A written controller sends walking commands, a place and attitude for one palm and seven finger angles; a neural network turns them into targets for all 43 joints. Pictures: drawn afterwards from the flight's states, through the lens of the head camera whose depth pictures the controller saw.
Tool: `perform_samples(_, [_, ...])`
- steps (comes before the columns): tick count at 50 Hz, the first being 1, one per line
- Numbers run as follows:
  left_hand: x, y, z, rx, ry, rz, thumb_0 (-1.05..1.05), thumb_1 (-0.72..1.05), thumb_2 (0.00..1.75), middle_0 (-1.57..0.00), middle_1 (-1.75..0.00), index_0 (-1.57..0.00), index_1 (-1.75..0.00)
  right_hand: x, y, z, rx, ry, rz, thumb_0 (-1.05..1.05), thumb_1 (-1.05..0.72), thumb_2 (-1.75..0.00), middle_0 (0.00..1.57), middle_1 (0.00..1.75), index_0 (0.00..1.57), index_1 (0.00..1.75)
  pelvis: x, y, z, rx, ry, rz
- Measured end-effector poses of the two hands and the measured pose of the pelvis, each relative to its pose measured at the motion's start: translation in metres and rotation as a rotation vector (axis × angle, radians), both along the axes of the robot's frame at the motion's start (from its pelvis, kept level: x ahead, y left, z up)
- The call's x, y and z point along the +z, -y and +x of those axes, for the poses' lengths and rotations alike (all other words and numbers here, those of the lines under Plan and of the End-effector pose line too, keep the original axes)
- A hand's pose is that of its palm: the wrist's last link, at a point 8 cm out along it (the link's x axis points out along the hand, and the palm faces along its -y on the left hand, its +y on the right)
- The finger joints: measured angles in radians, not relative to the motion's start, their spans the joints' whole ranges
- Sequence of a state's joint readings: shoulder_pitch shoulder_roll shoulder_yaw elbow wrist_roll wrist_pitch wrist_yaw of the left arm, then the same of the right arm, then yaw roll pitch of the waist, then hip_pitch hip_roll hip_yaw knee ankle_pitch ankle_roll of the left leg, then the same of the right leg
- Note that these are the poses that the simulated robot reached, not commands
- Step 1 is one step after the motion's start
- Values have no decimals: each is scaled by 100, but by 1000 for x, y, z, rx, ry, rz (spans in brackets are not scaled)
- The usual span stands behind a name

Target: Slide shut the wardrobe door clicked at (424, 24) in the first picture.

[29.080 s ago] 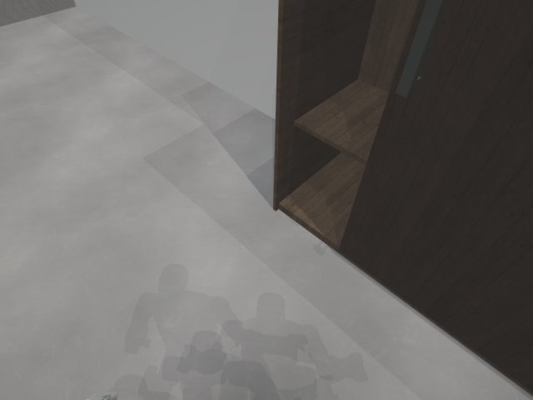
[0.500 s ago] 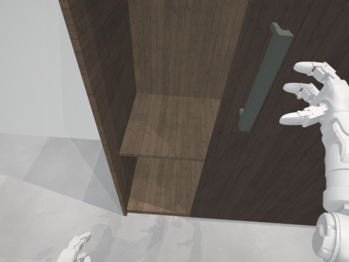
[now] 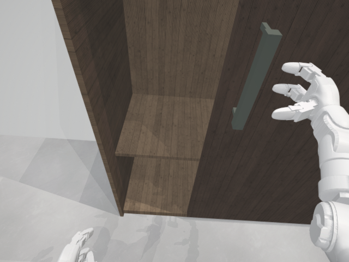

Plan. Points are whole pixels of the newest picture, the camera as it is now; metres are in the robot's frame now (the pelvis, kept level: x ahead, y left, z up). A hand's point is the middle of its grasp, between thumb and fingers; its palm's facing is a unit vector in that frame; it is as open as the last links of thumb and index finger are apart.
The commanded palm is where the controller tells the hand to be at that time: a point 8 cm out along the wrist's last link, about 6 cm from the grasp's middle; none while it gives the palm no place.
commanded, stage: move the hooked fingers beside the handle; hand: right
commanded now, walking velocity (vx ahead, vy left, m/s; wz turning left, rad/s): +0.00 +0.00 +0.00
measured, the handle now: (249, 81) +0.49 -0.11 +0.20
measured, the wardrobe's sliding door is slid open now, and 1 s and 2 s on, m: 0.36 0.36 0.36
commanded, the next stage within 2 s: feel for the door with the fingertips in 0.36 s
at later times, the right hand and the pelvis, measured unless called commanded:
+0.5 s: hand (286, 103) +0.43 -0.19 +0.20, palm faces -0.03 +1.00 -0.02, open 14.0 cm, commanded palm +0.41 -0.24 +0.21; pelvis +0.00 +0.00 +0.00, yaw +0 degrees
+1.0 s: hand (274, 98) +0.43 -0.16 +0.21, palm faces -0.02 +1.00 +0.00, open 14.0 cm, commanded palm +0.41 -0.21 +0.21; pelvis +0.00 +0.01 +0.00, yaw +0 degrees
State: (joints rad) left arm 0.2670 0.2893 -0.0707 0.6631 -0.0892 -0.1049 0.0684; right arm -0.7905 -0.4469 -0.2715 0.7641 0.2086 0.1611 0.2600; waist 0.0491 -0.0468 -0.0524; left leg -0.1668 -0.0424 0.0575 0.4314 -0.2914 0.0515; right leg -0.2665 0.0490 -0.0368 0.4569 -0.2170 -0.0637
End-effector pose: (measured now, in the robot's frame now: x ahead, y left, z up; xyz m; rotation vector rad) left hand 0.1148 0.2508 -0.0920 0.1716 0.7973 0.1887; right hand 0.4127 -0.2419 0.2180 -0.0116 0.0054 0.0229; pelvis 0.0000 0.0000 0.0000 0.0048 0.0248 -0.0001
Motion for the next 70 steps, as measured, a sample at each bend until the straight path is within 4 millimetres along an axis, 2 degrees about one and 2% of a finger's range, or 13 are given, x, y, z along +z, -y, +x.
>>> perform_samples(6, [-4, -2, -13, 13, -40, 4, 1, 90, 90, -20, -30, -20, -30, -19, 2, -3, -2, -15, -1, -1, 50, -30, 30, 120, 30, 120, 0, 1, 1, 4, -4, 0])
perform_samples(11, [-4, -4, -20, 14, -60, 17, 1, 90, 90, -20, -30, -20, -30, -7, 2, -4, -5, 74, -5, -1, 50, -30, 30, 120, 30, 120, 0, 1, 3, 5, 6, 0])
perform_samples(15, [-4, -6, -21, 22, -59, 17, 1, 90, 90, -20, -30, -20, -30, 1, 6, -1, -8, 63, -7, -1, 50, -30, 30, 120, 31, 120, 0, 1, 3, 5, 4, 1])
perform_samples(20, [-5, -8, -18, 29, -53, 12, 1, 90, 90, -20, -30, -20, -30, -11, 9, 0, -1, -18, -6, -1, 50, -30, 30, 120, 30, 120, 0, 2, 4, 5, -5, 2])
perform_samples(24, [-4, -8, -14, 19, -49, 15, 1, 90, 90, -20, -30, -20, -30, -19, 4, -4, 7, -10, -7, -1, 50, -30, 30, 120, 30, 120, 0, 1, 3, 2, -5, 1])
perform_samples(32, [0, -5, -2, -2, -19, 11, 1, 90, 90, -20, -30, -20, -30, -7, -8, -4, 9, 62, 7, -1, 50, -30, 30, 120, 30, 120, 0, -1, 4, 0, 3, 0])
perform_samples(38, [-1, -3, 3, 1, -6, -4, 1, 90, 90, -20, -30, -20, -30, -15, -15, 0, 10, -7, 2, -1, 50, -30, 30, 120, 30, 120, 0, -2, 3, 1, -3, 0])
perform_samples(45, [-2, -1, 6, -12, -6, -12, 1, 90, 90, -20, -30, -20, -30, -10, -30, -7, 29, 57, 22, -1, 50, -30, 30, 120, 30, 120, 0, -4, 5, 2, 7, -3])
perform_samples(48, [-2, -2, 7, -10, -8, -12, 1, 90, 90, -20, -30, -20, -30, -12, -29, -4, 12, 33, 23, -1, 50, -30, 30, 120, 31, 120, 0, -5, 4, 4, 8, -3])
perform_samples(54, [-4, -5, 2, 1, -20, -13, 1, 90, 90, -20, -30, -20, -30, -10, -25, 1, -18, 11, -14, -1, 50, -30, 30, 120, 30, 120, 0, -6, 2, 1, 4, -3])
perform_samples(61, [-9, -10, -9, 7, -58, -7, 1, 90, 90, -20, -30, -20, -30, -1, -38, 7, 17, 35, 4, -1, 50, -30, 30, 120, 30, 120, 0, -8, 3, -4, 0, -5])
perform_samples(66, [-12, -13, -16, 23, -71, -14, 1, 90, 90, -20, -30, -20, -30, -4, -50, 12, 23, 13, 0, -1, 50, -30, 30, 120, 30, 120, 0, -8, 4, 0, -3, -6])
perform_samples(70, [-12, -15, -23, 39, -81, -14, 1, 90, 90, -20, -30, -20, -30, -7, -50, 15, 4, 10, 25, -1, 50, -30, 30, 120, 31, 120, 0, -11, 4, 11, -3, -8])
